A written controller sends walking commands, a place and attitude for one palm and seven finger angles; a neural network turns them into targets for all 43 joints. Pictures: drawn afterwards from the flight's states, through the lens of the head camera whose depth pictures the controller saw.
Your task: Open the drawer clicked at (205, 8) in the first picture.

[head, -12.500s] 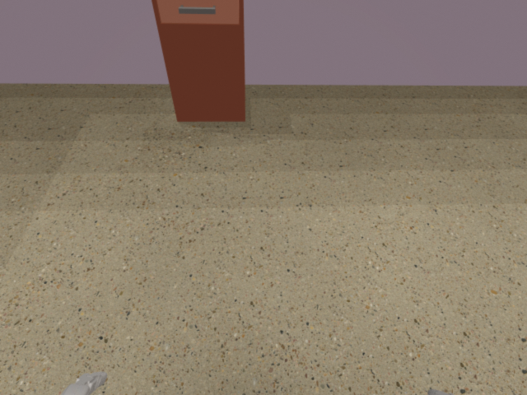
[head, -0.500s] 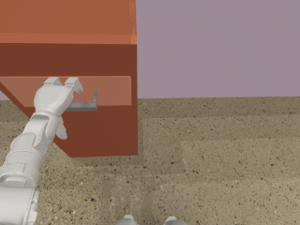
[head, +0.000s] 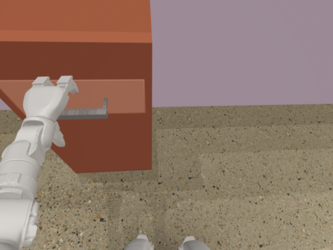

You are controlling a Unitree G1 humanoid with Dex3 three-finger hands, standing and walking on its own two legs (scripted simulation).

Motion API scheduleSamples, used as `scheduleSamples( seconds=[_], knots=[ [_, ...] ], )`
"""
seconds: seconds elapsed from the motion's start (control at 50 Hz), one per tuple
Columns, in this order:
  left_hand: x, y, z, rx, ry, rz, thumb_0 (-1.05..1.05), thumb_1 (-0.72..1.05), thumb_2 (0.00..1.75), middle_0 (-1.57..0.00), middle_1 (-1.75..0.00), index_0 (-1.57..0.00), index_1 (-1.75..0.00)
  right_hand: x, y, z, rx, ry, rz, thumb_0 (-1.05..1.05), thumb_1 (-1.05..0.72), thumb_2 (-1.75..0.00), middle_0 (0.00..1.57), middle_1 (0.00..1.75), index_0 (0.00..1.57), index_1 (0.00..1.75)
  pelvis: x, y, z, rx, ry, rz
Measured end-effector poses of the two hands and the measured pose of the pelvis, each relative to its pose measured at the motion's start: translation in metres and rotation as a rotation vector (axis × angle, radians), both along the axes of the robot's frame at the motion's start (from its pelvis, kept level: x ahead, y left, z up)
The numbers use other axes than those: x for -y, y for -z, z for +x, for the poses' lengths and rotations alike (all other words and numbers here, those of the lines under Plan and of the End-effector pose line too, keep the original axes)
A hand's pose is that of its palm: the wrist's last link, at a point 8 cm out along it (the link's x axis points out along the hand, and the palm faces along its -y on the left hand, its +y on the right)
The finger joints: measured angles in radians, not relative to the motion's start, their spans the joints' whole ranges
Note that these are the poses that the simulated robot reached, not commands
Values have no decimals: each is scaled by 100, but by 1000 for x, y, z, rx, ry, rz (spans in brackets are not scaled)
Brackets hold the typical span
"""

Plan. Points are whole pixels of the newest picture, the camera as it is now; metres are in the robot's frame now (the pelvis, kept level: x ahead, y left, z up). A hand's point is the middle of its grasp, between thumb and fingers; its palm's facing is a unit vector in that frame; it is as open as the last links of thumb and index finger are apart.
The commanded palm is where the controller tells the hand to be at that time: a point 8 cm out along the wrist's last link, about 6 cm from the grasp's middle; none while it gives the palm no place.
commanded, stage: move the hooked fingers above the handle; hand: left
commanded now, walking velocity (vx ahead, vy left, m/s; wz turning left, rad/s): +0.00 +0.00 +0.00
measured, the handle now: (77, 107) +0.50 +0.27 -0.04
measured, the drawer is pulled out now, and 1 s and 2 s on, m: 0.00 0.00 0.00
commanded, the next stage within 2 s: lower the fingers behind the handle in 1.96 s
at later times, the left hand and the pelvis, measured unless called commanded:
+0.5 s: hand (51, 118) +0.43 +0.30 +0.01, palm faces -0.11 -0.01 -0.99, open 13.8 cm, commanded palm +0.42 +0.27 +0.07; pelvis +0.01 +0.00 +0.01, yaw -2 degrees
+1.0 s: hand (63, 123) +0.42 +0.27 +0.00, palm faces -0.20 -0.06 -0.98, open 13.8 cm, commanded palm +0.43 +0.27 +0.07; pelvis +0.01 -0.01 +0.02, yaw -1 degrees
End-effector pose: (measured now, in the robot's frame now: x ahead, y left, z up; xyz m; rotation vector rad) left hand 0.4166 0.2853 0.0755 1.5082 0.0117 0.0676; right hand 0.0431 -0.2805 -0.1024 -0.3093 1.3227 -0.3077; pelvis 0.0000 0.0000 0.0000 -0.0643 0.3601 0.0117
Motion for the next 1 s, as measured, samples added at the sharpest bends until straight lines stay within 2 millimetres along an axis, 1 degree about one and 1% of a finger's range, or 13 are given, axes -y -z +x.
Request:
scheduleSamples(
  seconds=[0.08,0.14,0.2,0.3,0.4,0.48,0.56,0.62,0.68,0.72,0.78,0.9,1.0],
  knots=[
    [-11,13,6,-51,-121,35,-1,-49,30,-32,-120,-32,-120,-3,4,-1,0,4,25,0,-90,-90,21,30,20,30,-3,2,-2,-11,13,2],
    [-12,22,4,-128,-150,46,-1,-49,30,-32,-120,-32,-120,-8,3,-3,-4,15,42,0,-90,-90,21,30,20,30,-4,-1,-1,-8,19,2],
    [1,19,2,-150,-95,8,-1,-49,30,-32,-120,-32,-120,-14,0,-5,-8,27,48,0,-90,-90,21,30,20,30,-5,-7,3,6,18,1],
    [19,5,7,-87,3,-26,-1,-49,30,-33,-120,-32,-120,-20,-4,-4,-2,31,50,0,-90,-90,21,30,20,30,-4,-9,8,25,16,3],
    [3,-1,12,-44,-75,25,0,-49,30,-32,-120,-32,-120,-18,-1,1,9,26,65,0,-90,-90,21,30,20,30,-4,-7,7,17,27,6],
    [-14,9,2,-129,-150,55,0,-49,30,-32,-120,-31,-120,-17,1,4,6,27,79,0,-90,-90,21,30,20,30,-4,-9,8,14,34,9],
    [-7,20,-10,-205,-102,25,-1,-49,30,-32,-120,-32,-120,-16,-2,8,2,17,66,0,-90,-90,21,30,20,30,-4,-12,11,23,19,9],
    [11,18,-10,-168,-2,-17,-1,-49,30,-32,-120,-32,-120,-13,-4,14,7,3,41,0,-90,-90,21,30,20,30,-2,-11,13,26,6,7],
    [26,7,-4,-59,69,-26,-1,-49,30,-33,-120,-32,-120,-9,-4,21,25,-10,26,0,-90,-90,21,30,20,30,-1,-8,12,19,-3,5],
    [28,0,3,12,59,-18,-1,-49,30,-33,-120,-32,-120,-7,0,25,36,-19,29,0,-90,-90,21,30,20,30,0,-5,10,13,-3,4],
    [18,-5,12,48,-45,24,0,-49,30,-32,-120,-32,-120,-6,5,29,46,-24,50,0,-90,-90,21,30,20,30,2,-2,7,5,10,9],
    [-2,7,4,-152,-206,83,0,-49,30,-32,-120,-32,-122,-11,5,25,42,5,100,0,-90,-90,21,30,20,30,6,-10,9,13,32,21],
    [12,15,-8,-250,-94,5,-1,-49,30,-32,-120,-32,-121,-9,-5,18,35,20,68,0,-90,-90,21,30,20,30,10,-16,14,36,21,23]
  ],
)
